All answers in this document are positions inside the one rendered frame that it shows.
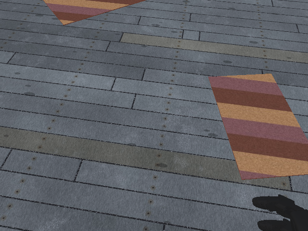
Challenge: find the robot right hand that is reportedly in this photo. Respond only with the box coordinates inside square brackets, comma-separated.
[252, 194, 308, 231]

